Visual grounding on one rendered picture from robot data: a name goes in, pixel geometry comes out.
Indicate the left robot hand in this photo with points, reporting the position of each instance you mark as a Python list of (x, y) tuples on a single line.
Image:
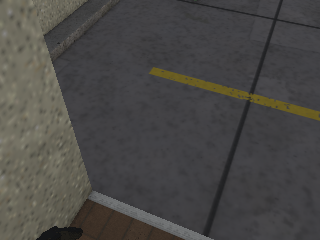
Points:
[(55, 233)]

